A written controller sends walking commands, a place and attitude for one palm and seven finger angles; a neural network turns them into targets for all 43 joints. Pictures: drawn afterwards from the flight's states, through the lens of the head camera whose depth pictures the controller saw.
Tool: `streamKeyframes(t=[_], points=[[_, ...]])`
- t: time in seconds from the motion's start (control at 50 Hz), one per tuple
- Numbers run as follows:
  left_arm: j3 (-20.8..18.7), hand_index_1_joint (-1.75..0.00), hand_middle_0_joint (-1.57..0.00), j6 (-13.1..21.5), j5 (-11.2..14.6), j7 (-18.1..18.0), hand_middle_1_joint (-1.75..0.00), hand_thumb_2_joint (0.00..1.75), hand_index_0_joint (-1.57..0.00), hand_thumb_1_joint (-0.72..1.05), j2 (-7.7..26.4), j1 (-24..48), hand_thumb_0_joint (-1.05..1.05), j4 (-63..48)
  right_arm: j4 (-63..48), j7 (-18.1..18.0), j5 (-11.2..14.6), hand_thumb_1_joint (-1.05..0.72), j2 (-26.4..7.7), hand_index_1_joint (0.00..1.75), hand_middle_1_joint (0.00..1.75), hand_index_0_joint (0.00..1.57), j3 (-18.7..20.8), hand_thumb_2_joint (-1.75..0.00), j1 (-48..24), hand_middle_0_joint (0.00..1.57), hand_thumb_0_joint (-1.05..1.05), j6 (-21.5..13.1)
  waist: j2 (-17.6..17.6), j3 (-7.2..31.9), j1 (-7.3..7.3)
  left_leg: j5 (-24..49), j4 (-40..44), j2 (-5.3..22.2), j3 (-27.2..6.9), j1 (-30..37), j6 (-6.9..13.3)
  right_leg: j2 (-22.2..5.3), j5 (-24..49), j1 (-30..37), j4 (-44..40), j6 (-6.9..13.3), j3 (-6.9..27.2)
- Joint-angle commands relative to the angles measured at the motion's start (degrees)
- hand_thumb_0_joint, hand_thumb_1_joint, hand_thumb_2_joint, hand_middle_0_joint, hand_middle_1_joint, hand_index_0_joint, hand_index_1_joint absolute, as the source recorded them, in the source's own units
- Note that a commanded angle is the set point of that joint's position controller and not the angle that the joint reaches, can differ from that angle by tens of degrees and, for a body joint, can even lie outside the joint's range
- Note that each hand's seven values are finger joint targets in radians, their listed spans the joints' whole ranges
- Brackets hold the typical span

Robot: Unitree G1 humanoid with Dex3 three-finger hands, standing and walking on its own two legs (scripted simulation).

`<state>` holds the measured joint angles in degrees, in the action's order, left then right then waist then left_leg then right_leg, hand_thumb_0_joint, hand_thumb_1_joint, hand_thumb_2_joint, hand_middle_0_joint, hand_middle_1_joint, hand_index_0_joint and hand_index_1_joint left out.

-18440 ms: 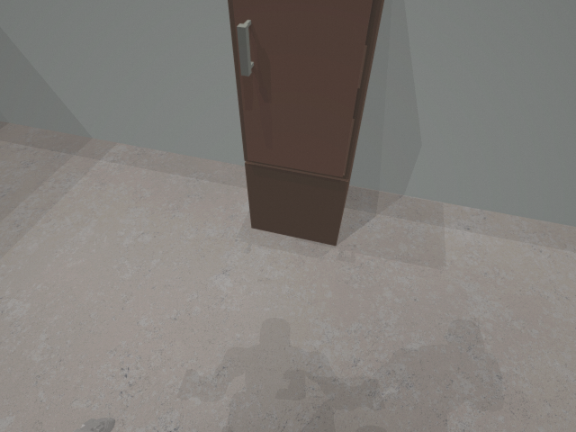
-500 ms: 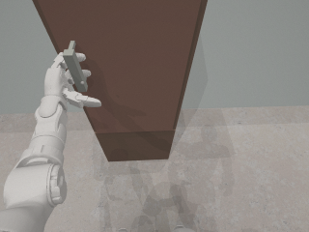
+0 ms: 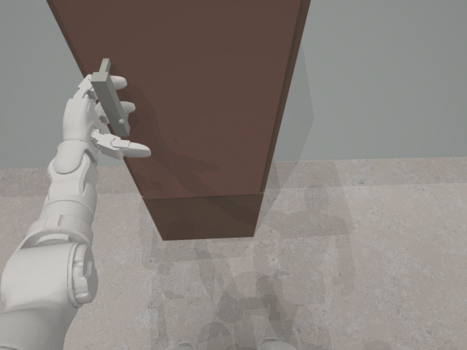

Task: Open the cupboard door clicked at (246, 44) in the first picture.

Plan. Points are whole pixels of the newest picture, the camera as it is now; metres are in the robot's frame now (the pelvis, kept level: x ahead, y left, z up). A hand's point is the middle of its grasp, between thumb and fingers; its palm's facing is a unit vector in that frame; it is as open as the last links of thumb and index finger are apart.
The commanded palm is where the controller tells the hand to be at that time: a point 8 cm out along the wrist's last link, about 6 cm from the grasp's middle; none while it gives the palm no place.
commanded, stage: close the thumb around the handle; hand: left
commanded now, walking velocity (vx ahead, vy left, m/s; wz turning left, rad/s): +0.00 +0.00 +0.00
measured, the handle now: (114, 99) +0.54 +0.19 +0.11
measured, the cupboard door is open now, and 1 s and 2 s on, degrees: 1 5 46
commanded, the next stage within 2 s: pull the door open along its arc in 0.60 s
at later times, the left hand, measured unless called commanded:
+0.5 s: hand (122, 120) +0.48 +0.17 +0.11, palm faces -0.01 -1.00 +0.00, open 5.9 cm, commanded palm +0.46 +0.22 +0.11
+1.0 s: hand (123, 130) +0.46 +0.17 +0.11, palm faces -0.01 -1.00 +0.01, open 5.9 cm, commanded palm +0.40 +0.22 +0.11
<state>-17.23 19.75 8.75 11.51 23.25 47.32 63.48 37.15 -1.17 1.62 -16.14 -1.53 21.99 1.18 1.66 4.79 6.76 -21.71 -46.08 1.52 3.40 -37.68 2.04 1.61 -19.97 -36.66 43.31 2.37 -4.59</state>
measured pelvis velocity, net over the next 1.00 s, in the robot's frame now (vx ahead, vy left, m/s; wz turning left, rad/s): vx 0.01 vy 0.01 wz -0.03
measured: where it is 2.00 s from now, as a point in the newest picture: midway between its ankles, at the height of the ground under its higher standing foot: outside the picture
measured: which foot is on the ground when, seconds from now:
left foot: down 0.00-1.00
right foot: down 0.00-1.00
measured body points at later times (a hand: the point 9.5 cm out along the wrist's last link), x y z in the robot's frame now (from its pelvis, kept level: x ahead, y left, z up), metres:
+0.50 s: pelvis +0.01 +0.01 +0.00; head +0.08 +0.01 +0.44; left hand +0.48 +0.23 +0.11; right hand +0.03 -0.26 -0.12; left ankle +0.01 +0.09 -0.71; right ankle +0.01 -0.09 -0.71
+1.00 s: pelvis +0.01 +0.01 +0.00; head +0.07 +0.01 +0.45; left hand +0.45 +0.22 +0.11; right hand +0.05 -0.25 -0.11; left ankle +0.00 +0.09 -0.71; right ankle +0.01 -0.09 -0.71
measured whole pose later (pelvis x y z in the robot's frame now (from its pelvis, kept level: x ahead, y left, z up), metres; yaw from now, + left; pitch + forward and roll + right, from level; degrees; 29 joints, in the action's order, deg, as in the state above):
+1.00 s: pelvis +0.01 +0.01 +0.00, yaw -2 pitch +13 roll -1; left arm -16.3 17.0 10.7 10.7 19.3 35.7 49.6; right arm 34.3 -0.2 2.2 -15.6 -1.1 22.5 2.5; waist 2.1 6.3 5.5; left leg -22.5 -44.3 1.7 5.2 -34.5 2.6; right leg 2.0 -20.1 -34.3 41.7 1.7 -2.5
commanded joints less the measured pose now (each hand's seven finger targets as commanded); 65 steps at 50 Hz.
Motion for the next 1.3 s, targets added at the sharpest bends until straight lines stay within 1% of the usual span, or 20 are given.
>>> streamKeyframes(t=[0.0,0.08,0.16,0.2,0.28,0.38,0.48,0.52,0.6,0.68,0.7,0.8,0.88,1.08,1.1,1.12,1.14,1.2,1.24,1.28], points=[[0.41,-1.24,-0.32,4.10,0.37,0.28,-1.24,0.44,-0.32,-0.16,9.99,27.48,0.00,-11.60,-3.88,-0.54,-0.12,-0.90,-8.67,0.30,0.30,0.20,3.33,-0.90,5.42,0.20,0.00,-1.47,1.61,20.76,1.85,15.90,4.31,-1.02,-4.83,14.60,-0.02,0.89,16.72,6.71,-5.00,-1.36,3.58],[-2.18,-1.26,-0.34,3.50,0.13,0.29,-1.26,0.54,-0.34,0.06,13.72,28.09,0.00,-9.47,-3.78,-0.80,-0.13,-0.90,-9.13,0.30,0.30,0.20,3.07,-0.90,5.56,0.20,0.00,-1.55,0.11,19.56,1.73,12.78,4.40,-1.33,-4.43,10.73,0.34,0.62,15.63,8.27,-5.26,-1.54,4.42],[-3.91,-1.28,-0.36,4.44,0.02,0.49,-1.28,0.64,-0.36,0.28,16.05,29.15,0.00,-12.08,-4.12,-0.92,-0.37,-0.90,-9.04,0.30,0.30,0.20,3.08,-0.90,5.89,0.20,0.00,-1.73,2.44,24.39,1.03,16.01,3.74,-1.38,-4.48,12.60,0.25,0.62,18.28,10.02,-4.21,-1.40,4.56],[-3.42,-1.30,-0.36,4.92,0.18,0.80,-1.30,0.68,-0.36,0.40,14.59,27.45,0.00,-12.58,-4.39,-0.67,-0.46,-0.90,-8.72,0.30,0.30,0.20,3.16,-0.90,6.00,0.20,0.00,-1.73,3.17,25.64,0.55,18.61,3.42,-1.25,-4.53,14.38,0.00,0.87,20.05,9.97,-3.79,-1.31,4.15],[-3.63,-1.32,-0.38,3.81,0.46,1.33,-1.32,0.78,-0.38,0.62,14.68,25.00,0.00,-10.25,-4.56,-0.59,-0.28,-0.90,-9.06,0.30,0.30,0.20,3.16,-0.90,6.09,0.20,0.00,-1.18,1.11,22.02,0.67,17.94,3.71,-1.09,-4.36,12.19,0.07,0.96,19.71,9.39,-4.05,-1.38,3.84],[-0.38,-1.35,-0.40,4.47,0.66,0.90,-1.35,0.90,-0.40,0.90,10.68,28.04,0.00,-15.34,-4.49,-0.50,-0.34,-0.90,-8.63,0.30,0.30,0.20,3.54,-0.90,6.11,0.20,0.00,-1.18,5.18,25.06,1.29,21.70,3.60,-0.50,-5.58,18.71,-0.55,1.23,19.09,5.91,-3.73,-1.12,2.93],[-2.05,-1.35,-0.40,3.60,0.47,-0.47,-1.35,0.90,-0.40,0.90,11.82,25.30,0.00,-11.69,-3.72,-0.32,-0.42,-0.90,-9.09,0.30,0.30,0.20,3.60,-0.90,6.59,0.20,0.00,-0.97,0.33,21.95,0.89,20.50,3.98,-0.52,-5.57,15.49,-0.45,1.26,18.65,6.59,-3.90,-1.22,2.78],[-1.19,-1.35,-0.40,3.52,-0.15,-0.86,-1.35,0.90,-0.40,0.90,11.06,26.81,0.00,-12.73,-3.87,-0.24,-0.48,-0.90,-8.80,0.30,0.30,0.20,3.60,-0.90,6.23,0.20,0.00,-0.95,3.22,21.41,1.01,19.87,4.15,-0.58,-5.42,16.20,-0.55,1.12,17.85,5.46,-4.03,-1.15,2.84],[-0.77,-1.35,-0.40,3.62,-0.43,-1.14,-1.35,0.90,-0.40,0.90,10.15,25.60,0.00,-12.01,-4.13,-0.07,-0.57,-0.90,-8.74,0.30,0.30,0.20,3.61,-0.90,6.28,0.20,0.00,-0.95,0.89,22.13,0.97,20.24,4.00,-0.56,-5.52,16.38,-0.51,1.21,18.00,5.89,-4.03,-1.18,2.76],[-2.49,-1.35,-0.40,3.34,-0.64,-0.75,-1.35,0.90,-0.40,0.90,13.10,26.38,0.00,-10.57,-4.21,-0.41,-0.55,-0.90,-8.99,0.30,0.30,0.20,3.27,-0.90,6.21,0.20,0.00,-0.79,0.43,20.81,1.03,17.86,4.07,-0.87,-5.02,13.22,-0.18,0.97,18.00,7.24,-4.03,-1.22,3.33],[-0.90,-1.35,-0.40,3.36,-0.46,-0.39,-1.35,0.90,-0.40,0.90,10.78,25.45,0.00,-11.30,-4.68,-0.33,-0.45,-0.90,-8.57,0.30,0.30,0.20,3.28,-0.90,5.77,0.20,0.00,-0.87,1.55,21.08,0.80,18.29,4.30,-0.94,-4.91,14.04,-0.27,0.98,18.17,7.36,-4.05,-1.14,3.20],[-1.27,-1.35,-0.40,3.32,0.55,0.25,-1.35,0.90,-0.40,0.90,10.03,18.50,0.00,-15.25,-6.30,-0.07,-0.22,-0.90,-8.35,0.30,0.30,0.20,3.42,-0.90,4.80,0.20,0.00,-0.84,3.15,23.91,-1.42,21.39,4.41,-0.75,-4.67,16.38,-0.69,1.10,19.78,8.92,-3.60,-0.89,2.82],[-1.71,-1.35,-0.40,2.31,2.05,0.32,-1.35,0.90,-0.40,0.90,9.05,9.80,0.00,-20.91,-8.22,0.25,0.19,-0.90,-8.19,0.30,0.30,0.20,3.67,-0.90,3.48,0.20,0.00,-0.77,0.15,24.52,-3.05,23.48,5.01,-0.77,-3.74,15.97,-0.35,1.21,23.08,13.08,-4.15,-1.00,2.97],[1.42,-1.35,-0.40,-2.54,4.91,-0.96,-1.35,0.90,-0.40,0.90,1.71,-19.92,0.00,-47.03,-13.16,0.90,1.39,-0.90,-6.07,0.30,0.30,0.20,3.81,-0.90,-3.55,0.20,0.00,-2.15,-0.13,19.98,-6.83,28.02,8.37,-0.57,-2.00,18.12,-0.23,0.48,28.36,20.00,-6.14,-1.25,2.75],[1.93,-1.35,-0.40,-3.22,4.87,-1.46,-1.35,0.90,-0.40,0.90,1.30,-21.02,0.00,-48.76,-13.21,0.83,1.45,-0.90,-6.07,0.30,0.30,0.20,3.64,-0.90,-4.35,0.20,0.00,-2.33,-0.10,17.87,-6.50,27.14,8.78,-0.56,-2.08,17.84,-0.35,0.40,27.73,19.48,-6.51,-1.23,2.59],[-1.71,-1.35,-0.40,-4.39,6.65,-5.96,-1.35,0.90,-0.40,0.90,-0.28,-21.23,0.00,-51.17,-13.41,0.86,1.32,-0.90,-4.93,0.30,0.30,0.20,3.50,-0.90,-5.97,0.20,0.00,-2.71,-1.99,16.72,-8.96,24.56,9.59,-0.80,-2.01,16.30,-0.73,0.52,25.53,19.83,-7.29,-1.25,1.87],[-1.22,-1.35,-0.40,-5.35,6.34,-10.56,-1.35,0.90,-0.40,0.90,-2.49,-22.07,0.00,-53.53,-13.38,0.88,1.09,-0.90,-4.48,0.30,0.30,0.20,3.33,-0.90,-7.40,0.20,0.00,-3.34,-2.57,14.89,-9.07,22.85,10.17,-0.84,-2.03,16.08,-0.83,0.53,23.61,19.70,-7.89,-1.29,1.70],[3.79,-1.35,-0.40,-7.80,2.47,-20.54,-1.35,0.90,-0.40,0.90,-9.65,-27.53,0.00,-59.82,-13.09,1.69,-0.04,-0.90,-3.40,0.30,0.30,0.20,3.17,-0.90,-9.34,0.20,0.00,-4.10,-1.45,13.55,-8.85,21.58,10.95,-0.77,-1.94,17.57,-1.34,-0.05,21.67,19.41,-8.20,-1.27,1.55],[6.92,-1.35,-0.40,-8.89,0.35,-26.14,-1.35,0.90,-0.40,0.90,-13.36,-30.63,0.00,-63.77,-13.04,2.02,-1.15,-0.90,-2.99,0.30,0.30,0.20,3.27,-0.90,-10.14,0.20,0.00,-4.01,-6.31,14.25,-8.48,21.39,10.82,-0.62,-2.19,18.22,-1.16,-0.39,21.76,21.08,-8.85,-1.50,1.55],[11.61,-1.35,-0.40,-10.61,-2.48,-31.27,-1.35,0.90,-0.40,0.90,-18.09,-31.75,0.00,-68.98,-13.41,2.33,-1.84,-0.90,-2.08,0.30,0.30,0.20,2.95,-0.90,-12.15,0.20,0.00,-3.33,-2.65,14.11,-8.52,20.95,10.98,-0.86,-1.82,19.39,-1.36,-0.97,21.59,21.40,-8.98,-1.34,2.03]])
